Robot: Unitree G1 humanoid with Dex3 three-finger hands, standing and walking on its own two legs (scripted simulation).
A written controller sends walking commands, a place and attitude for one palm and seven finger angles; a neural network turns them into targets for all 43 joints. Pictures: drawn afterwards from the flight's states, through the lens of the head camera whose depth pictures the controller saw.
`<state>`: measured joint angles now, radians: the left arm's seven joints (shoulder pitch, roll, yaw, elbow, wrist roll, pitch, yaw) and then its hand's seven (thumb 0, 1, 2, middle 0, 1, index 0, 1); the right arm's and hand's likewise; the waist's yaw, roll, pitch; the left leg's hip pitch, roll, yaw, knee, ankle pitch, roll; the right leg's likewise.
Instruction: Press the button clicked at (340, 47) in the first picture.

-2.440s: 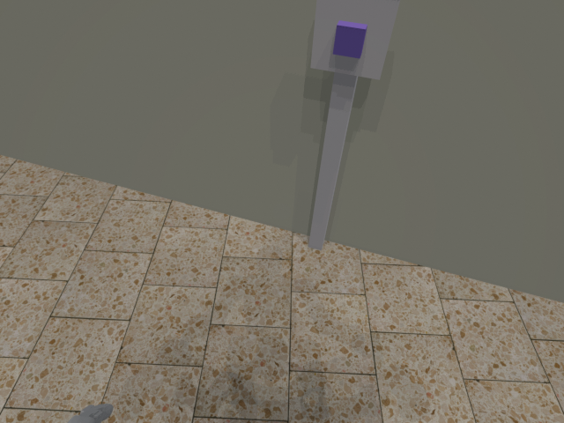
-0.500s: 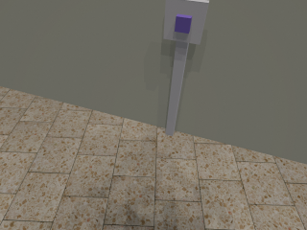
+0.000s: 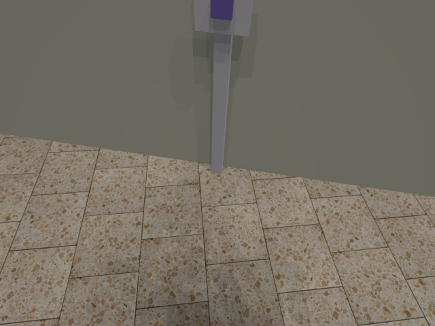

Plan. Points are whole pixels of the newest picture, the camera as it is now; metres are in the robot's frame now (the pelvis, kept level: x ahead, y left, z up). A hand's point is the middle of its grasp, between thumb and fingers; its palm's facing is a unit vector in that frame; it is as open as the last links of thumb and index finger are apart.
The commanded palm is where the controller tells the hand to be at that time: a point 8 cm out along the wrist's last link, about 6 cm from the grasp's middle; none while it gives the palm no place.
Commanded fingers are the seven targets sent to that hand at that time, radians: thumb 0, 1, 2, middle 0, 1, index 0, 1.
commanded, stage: take the last steps up to it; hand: left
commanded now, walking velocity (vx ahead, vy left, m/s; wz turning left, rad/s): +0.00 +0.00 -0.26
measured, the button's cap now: (222, 5) +0.94 +0.02 +0.15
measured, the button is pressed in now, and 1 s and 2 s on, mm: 0 0 0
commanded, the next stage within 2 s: come to a stop and stand still in 1.26 s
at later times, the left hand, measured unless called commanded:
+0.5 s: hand out of the picture +0.05 +0.14 -0.17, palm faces -0.09 -0.99 -0.14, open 7.4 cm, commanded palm none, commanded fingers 0.00 0.90 0.90 -0.20 -0.30 -0.20 -0.30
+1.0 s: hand (158, 241) +0.33 +0.16 -0.16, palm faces -0.16 -0.98 -0.13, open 7.4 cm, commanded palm none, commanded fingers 0.00 0.90 0.90 -0.20 -0.30 -0.20 -0.30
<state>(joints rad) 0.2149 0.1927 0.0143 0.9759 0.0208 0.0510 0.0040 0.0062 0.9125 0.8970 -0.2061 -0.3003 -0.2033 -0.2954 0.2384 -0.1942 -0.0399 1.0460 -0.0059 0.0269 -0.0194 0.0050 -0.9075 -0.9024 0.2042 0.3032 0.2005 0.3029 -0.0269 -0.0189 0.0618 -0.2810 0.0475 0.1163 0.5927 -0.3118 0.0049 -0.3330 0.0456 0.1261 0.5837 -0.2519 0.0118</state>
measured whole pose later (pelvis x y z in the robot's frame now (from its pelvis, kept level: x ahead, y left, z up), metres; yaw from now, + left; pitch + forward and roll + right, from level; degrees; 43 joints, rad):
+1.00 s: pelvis +0.24 -0.01 +0.02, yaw -10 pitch +0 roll -1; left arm 0.19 0.20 0.07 1.05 0.04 0.00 -0.02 0.00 0.91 0.90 -0.20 -0.30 -0.19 -0.29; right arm 0.43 -0.08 -0.03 1.14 -0.02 -0.06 -0.03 0.00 -0.92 -0.90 0.20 0.30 0.20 0.30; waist -0.03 -0.05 0.03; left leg -0.05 0.02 0.20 0.32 -0.28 0.05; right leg -0.59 -0.13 -0.05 0.95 -0.14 0.04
